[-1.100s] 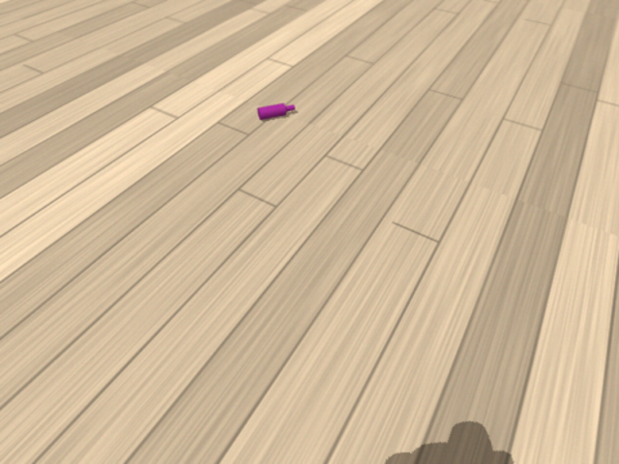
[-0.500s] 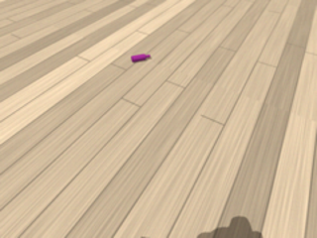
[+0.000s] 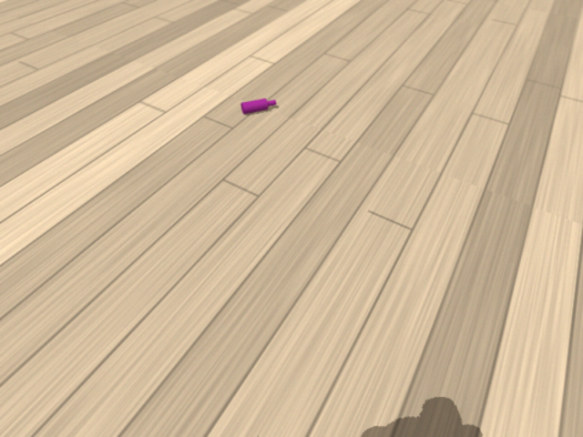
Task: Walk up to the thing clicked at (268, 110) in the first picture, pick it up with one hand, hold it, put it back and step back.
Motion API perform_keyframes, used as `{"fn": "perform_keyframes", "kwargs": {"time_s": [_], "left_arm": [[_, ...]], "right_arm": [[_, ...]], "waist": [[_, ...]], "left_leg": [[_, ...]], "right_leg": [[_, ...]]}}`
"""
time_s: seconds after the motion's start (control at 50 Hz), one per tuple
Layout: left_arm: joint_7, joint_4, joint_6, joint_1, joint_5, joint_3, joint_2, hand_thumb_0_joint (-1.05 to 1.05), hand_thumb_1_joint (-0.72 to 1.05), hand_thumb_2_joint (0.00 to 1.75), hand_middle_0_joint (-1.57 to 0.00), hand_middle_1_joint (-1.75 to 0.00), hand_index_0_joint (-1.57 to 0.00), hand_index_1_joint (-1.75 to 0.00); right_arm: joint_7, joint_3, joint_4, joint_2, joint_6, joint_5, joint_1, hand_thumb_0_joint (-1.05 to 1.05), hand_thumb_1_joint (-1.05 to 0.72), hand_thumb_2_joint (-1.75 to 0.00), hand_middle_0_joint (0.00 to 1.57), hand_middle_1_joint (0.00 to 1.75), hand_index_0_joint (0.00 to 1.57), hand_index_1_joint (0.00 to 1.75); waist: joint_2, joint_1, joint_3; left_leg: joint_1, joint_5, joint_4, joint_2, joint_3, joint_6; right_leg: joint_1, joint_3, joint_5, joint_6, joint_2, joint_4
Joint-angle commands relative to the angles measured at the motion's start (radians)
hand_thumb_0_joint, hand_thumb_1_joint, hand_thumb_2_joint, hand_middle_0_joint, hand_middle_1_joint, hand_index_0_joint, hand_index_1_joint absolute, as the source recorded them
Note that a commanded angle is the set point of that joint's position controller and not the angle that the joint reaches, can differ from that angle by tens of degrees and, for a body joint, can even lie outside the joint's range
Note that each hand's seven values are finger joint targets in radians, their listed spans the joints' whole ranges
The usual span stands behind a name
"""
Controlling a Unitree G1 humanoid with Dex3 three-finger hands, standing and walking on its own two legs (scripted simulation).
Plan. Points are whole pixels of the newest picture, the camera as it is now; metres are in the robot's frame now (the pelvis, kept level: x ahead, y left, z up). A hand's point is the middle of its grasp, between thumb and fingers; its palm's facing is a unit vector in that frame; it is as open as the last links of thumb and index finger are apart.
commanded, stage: stand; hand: left
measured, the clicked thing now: (259, 105) +2.03 +0.17 -0.75
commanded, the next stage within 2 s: walk up in 0.02 s
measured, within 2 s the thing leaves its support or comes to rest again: neither
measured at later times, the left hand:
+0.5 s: hand out of the picture +0.17 +0.36 -0.17, palm faces +0.11 -0.95 -0.30, open 7.4 cm
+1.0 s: hand (149, 252) +0.50 +0.30 -0.14, palm faces +0.20 -0.93 -0.30, open 7.4 cm
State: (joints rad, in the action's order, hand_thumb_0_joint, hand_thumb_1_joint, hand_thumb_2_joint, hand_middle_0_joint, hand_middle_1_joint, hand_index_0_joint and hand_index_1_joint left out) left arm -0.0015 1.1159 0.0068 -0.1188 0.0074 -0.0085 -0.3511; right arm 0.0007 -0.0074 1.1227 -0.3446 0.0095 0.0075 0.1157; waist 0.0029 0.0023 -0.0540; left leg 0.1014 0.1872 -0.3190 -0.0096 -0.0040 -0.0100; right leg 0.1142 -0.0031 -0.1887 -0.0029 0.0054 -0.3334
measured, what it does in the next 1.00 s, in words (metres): walks ahead: left foot, then right foot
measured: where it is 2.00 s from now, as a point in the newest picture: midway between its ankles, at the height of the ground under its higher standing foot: (290, 245)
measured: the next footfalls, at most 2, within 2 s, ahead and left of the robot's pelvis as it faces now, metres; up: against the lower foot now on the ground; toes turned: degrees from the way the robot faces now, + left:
left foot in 0.30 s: +0.16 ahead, +0.18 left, +0.00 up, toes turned +13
right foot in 0.80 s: +0.53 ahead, -0.06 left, +0.00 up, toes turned +6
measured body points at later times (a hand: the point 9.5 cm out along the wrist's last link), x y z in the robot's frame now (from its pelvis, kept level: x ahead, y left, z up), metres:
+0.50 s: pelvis +0.13 +0.07 -0.01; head +0.12 +0.11 +0.44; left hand +0.16 +0.41 -0.15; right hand +0.22 -0.27 -0.08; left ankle +0.12 +0.17 -0.75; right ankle +0.17 -0.08 -0.68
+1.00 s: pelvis +0.43 +0.02 -0.02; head +0.45 +0.03 +0.43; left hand +0.49 +0.34 -0.12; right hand +0.56 -0.29 -0.13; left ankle +0.38 +0.16 -0.68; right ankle +0.49 -0.07 -0.75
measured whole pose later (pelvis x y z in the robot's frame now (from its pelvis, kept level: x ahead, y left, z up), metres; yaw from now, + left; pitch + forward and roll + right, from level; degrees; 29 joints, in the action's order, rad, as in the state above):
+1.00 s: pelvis +0.43 +0.02 -0.02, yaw +13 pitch -2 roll -1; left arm -0.10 0.85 0.05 -0.13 0.02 0.07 -0.36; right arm -0.02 0.05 0.90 -0.43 0.10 0.01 0.31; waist -0.03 0.01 -0.08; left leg 0.46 0.32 -1.10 -0.10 -0.01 0.05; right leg 0.27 0.13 -0.23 0.05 0.01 -0.53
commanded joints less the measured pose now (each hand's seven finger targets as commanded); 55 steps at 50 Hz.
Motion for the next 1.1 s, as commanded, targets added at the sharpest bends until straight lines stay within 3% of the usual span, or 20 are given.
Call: {"fn": "perform_keyframes", "kwargs": {"time_s": [0.0, 0.06, 0.08, 0.1, 0.22, 0.28, 0.3, 0.32, 0.34, 0.38, 0.44, 0.54, 0.7, 0.74, 0.76, 0.78, 0.8, 0.82, 0.9, 1.08], "left_arm": [[-0.037, -0.14, 0.043, 0.027, 0.038, 0.141, -0.331, 0.0, 0.9, 0.9, -0.2, -0.3, -0.2, -0.3], [-0.067, -0.153, 0.045, -0.048, 0.052, 0.164, -0.321, 0.0, 0.9, 0.9, -0.2, -0.3, -0.2, -0.3], [-0.064, -0.149, 0.05, -0.079, 0.05, 0.175, -0.344, 0.0, 0.9, 0.9, -0.2, -0.3, -0.2, -0.3], [-0.064, -0.174, 0.056, -0.062, 0.053, 0.181, -0.366, 0.0, 0.9, 0.9, -0.2, -0.3, -0.2, -0.3], [-0.086, -0.261, 0.051, 0.11, 0.052, 0.175, -0.362, 0.0, 0.9, 0.9, -0.2, -0.3, -0.2, -0.3], [-0.097, -0.275, 0.031, 0.136, 0.053, 0.145, -0.279, 0.0, 0.9, 0.9, -0.2, -0.3, -0.2, -0.3], [-0.099, -0.282, 0.028, 0.097, 0.053, 0.122, -0.194, 0.0, 0.9, 0.9, -0.2, -0.3, -0.2, -0.3], [-0.094, -0.302, 0.027, 0.102, 0.035, 0.121, -0.21, 0.0, 0.9, 0.9, -0.2, -0.3, -0.2, -0.3], [-0.09, -0.295, 0.03, 0.105, 0.041, 0.128, -0.301, 0.0, 0.9, 0.9, -0.2, -0.3, -0.2, -0.3], [-0.097, -0.228, 0.032, 0.036, 0.015, 0.135, -0.324, 0.0, 0.9, 0.9, -0.2, -0.3, -0.2, -0.3], [-0.116, -0.199, 0.021, -0.007, 0.025, 0.143, -0.331, 0.0, 0.9, 0.9, -0.2, -0.3, -0.2, -0.3], [-0.139, -0.259, 0.013, 0.096, 0.025, 0.141, -0.3, 0.0, 0.9, 0.9, -0.2, -0.3, -0.2, -0.3], [-0.139, -0.334, 0.027, 0.261, 0.016, 0.13, -0.223, 0.0, 0.9, 0.9, -0.2, -0.3, -0.2, -0.3], [-0.13, -0.318, 0.025, 0.166, 0.016, 0.152, -0.239, 0.0, 0.9, 0.9, -0.2, -0.3, -0.2, -0.3], [-0.12, -0.286, 0.028, 0.013, 0.017, 0.17, -0.26, 0.0, 0.9, 0.9, -0.2, -0.3, -0.2, -0.3], [-0.106, -0.241, 0.037, -0.168, 0.028, 0.203, -0.323, 0.0, 0.9, 0.9, -0.2, -0.3, -0.2, -0.3], [-0.091, -0.229, 0.042, -0.281, 0.038, 0.232, -0.417, 0.0, 0.9, 0.9, -0.2, -0.3, -0.2, -0.3], [-0.083, -0.247, 0.042, -0.218, 0.008, 0.226, -0.449, 0.0, 0.9, 0.9, -0.2, -0.3, -0.2, -0.3], [-0.074, -0.311, 0.055, -0.021, 0.003, 0.175, -0.316, 0.0, 0.9, 0.9, -0.2, -0.3, -0.2, -0.3], [-0.096, -0.37, 0.074, -0.055, 0.022, 0.168, -0.311, 0.0, 0.9, 0.9, -0.2, -0.3, -0.2, -0.3]], "right_arm": [[-0.013, 0.12, -0.114, -0.319, 0.047, 0.007, 0.056, 0.0, -0.9, -0.9, 0.2, 0.3, 0.2, 0.3], [-0.038, 0.126, -0.195, -0.283, 0.064, 0.028, -0.069, 0.0, -0.9, -0.9, 0.2, 0.3, 0.2, 0.3], [-0.039, 0.116, -0.223, -0.232, 0.069, 0.033, -0.119, 0.0, -0.9, -0.9, 0.2, 0.3, 0.2, 0.3], [-0.038, 0.118, -0.237, -0.238, 0.073, 0.034, -0.13, 0.0, -0.9, -0.9, 0.2, 0.3, 0.2, 0.3], [-0.075, 0.153, -0.213, -0.287, 0.078, 0.017, 0.089, 0.0, -0.9, -0.9, 0.2, 0.3, 0.2, 0.3], [-0.049, 0.201, -0.115, -0.317, 0.083, 0.024, 0.39, 0.0, -0.9, -0.9, 0.2, 0.3, 0.2, 0.3], [-0.028, 0.228, -0.104, -0.416, 0.087, 0.041, 0.495, 0.0, -0.9, -0.9, 0.2, 0.3, 0.2, 0.3], [-0.025, 0.225, -0.171, -0.495, 0.098, 0.031, 0.416, 0.0, -0.9, -0.9, 0.2, 0.3, 0.2, 0.3], [-0.025, 0.219, -0.218, -0.48, 0.101, -0.002, 0.276, 0.0, -0.9, -0.9, 0.2, 0.3, 0.2, 0.3], [-0.021, 0.177, -0.249, -0.4, 0.115, 0.0, 0.181, 0.0, -0.9, -0.9, 0.2, 0.3, 0.2, 0.3], [-0.021, 0.157, -0.252, -0.37, 0.129, -0.008, 0.182, 0.0, -0.9, -0.9, 0.2, 0.3, 0.2, 0.3], [-0.02, 0.161, -0.252, -0.386, 0.143, -0.005, 0.223, 0.0, -0.9, -0.9, 0.2, 0.3, 0.2, 0.3], [-0.002, 0.157, -0.254, -0.384, 0.127, 0.005, 0.315, 0.0, -0.9, -0.9, 0.2, 0.3, 0.2, 0.3], [0.01, 0.16, -0.272, -0.391, 0.118, 0.009, 0.299, 0.0, -0.9, -0.9, 0.2, 0.3, 0.2, 0.3], [0.013, 0.154, -0.284, -0.381, 0.113, 0.008, 0.275, 0.0, -0.9, -0.9, 0.2, 0.3, 0.2, 0.3], [0.012, 0.132, -0.295, -0.326, 0.111, 0.004, 0.287, 0.0, -0.9, -0.9, 0.2, 0.3, 0.2, 0.3], [0.009, 0.095, -0.33, -0.219, 0.118, -0.014, 0.344, 0.0, -0.9, -0.9, 0.2, 0.3, 0.2, 0.3], [0.017, 0.11, -0.336, -0.285, 0.121, -0.019, 0.315, 0.0, -0.9, -0.9, 0.2, 0.3, 0.2, 0.3], [-0.005, 0.122, -0.262, -0.309, 0.115, -0.011, 0.296, 0.0, -0.9, -0.9, 0.2, 0.3, 0.2, 0.3], [-0.043, 0.132, -0.316, -0.277, 0.103, 0.007, 0.164, 0.0, -0.9, -0.9, 0.2, 0.3, 0.2, 0.3]], "waist": [[0.058, 0.019, 0.208], [0.07, 0.095, 0.024], [0.207, 0.136, -0.027], [0.207, 0.147, -0.053], [0.187, 0.006, -0.016], [-0.096, -0.142, 0.074], [-0.377, -0.189, 0.092], [-0.365, -0.15, 0.067], [-0.162, -0.086, -0.026], [-0.043, -0.015, -0.043], [-0.08, 0.0, -0.059], [-0.108, -0.03, -0.081], [-0.106, -0.07, -0.015], [-0.126, -0.009, 0.047], [-0.082, 0.08, 0.126], [0.037, 0.163, 0.218], [0.318, 0.183, 0.295], [0.278, 0.157, 0.284], [0.134, 0.033, 0.023], [0.096, 0.038, -0.013]], "left_leg": [[0.073, 0.381, -0.061, -0.094, 0.147, 0.108], [0.442, 0.358, -0.217, -0.057, 0.075, 0.062], [0.61, 0.241, -0.393, 0.005, -0.056, 0.037], [0.671, 0.291, -0.487, -0.061, -0.03, 0.026], [0.284, 0.209, -0.329, -0.093, -0.023, 0.029], [-0.306, 0.085, -0.226, 0.004, -0.098, 0.024], [-0.401, 0.438, -0.04, -0.147, 0.207, 0.069], [-0.226, 0.823, 0.238, -0.397, 0.785, 0.173], [-0.07, 0.825, 0.287, -0.448, 0.809, 0.236], [-0.038, 0.581, 0.161, -0.341, 0.512, 0.212], [0.086, 0.464, 0.2, -0.257, 0.307, 0.157], [0.043, 0.32, 0.221, -0.247, 0.202, 0.192], [-0.093, -0.346, 0.042, -0.207, 0.038, 0.144], [-0.08, -0.532, -0.106, -0.225, 0.028, 0.135], [-0.03, -0.587, -0.312, -0.197, -0.012, 0.122], [0.171, -0.447, -0.604, -0.14, -0.04, 0.089], [0.492, 0.063, -0.904, 0.009, -0.063, 0.062], [0.606, 0.303, -1.011, 0.023, -0.006, 0.072], [0.467, 0.125, -0.846, -0.125, 0.055, 0.078], [0.382, -0.037, -0.378, -0.129, -0.047, 0.017]], "right_leg": [[-0.098, -0.067, -0.391, 0.062, 0.083, -0.05], [-0.097, -0.231, -0.616, 0.147, 0.201, 0.025], [-0.185, -0.364, -0.646, 0.199, 0.321, 0.159], [-0.175, -0.459, -0.577, 0.264, 0.435, 0.235], [0.06, -0.119, -0.494, 0.178, 0.271, 0.172], [0.454, 0.118, -0.508, 0.118, 0.116, -0.268], [0.644, 0.175, -0.497, 0.091, 0.004, -0.67], [0.716, 0.004, -0.422, 0.061, -0.032, -0.839], [0.667, -0.116, -0.308, 0.061, 0.074, -0.861], [0.624, -0.112, -0.16, 0.035, 0.14, -0.809], [0.526, -0.072, -0.066, -0.003, 0.151, -0.706], [0.562, -0.039, 0.046, -0.025, 0.165, -0.534], [0.378, 0.074, 0.1, 0.036, 0.076, -0.224], [0.224, 0.083, 0.002, 0.061, 0.04, -0.231], [0.032, 0.097, -0.009, 0.082, 0.015, -0.19], [-0.249, 0.026, -0.074, 0.112, 0.041, -0.191], [-0.468, -0.379, -0.346, 0.17, 0.309, -0.072], [-0.438, -0.622, -0.447, 0.263, 0.435, 0.076], [0.05, -0.205, -0.281, 0.2, 0.257, 0.092], [0.141, -0.042, -0.206, 0.223, 0.222, 0.132]]}}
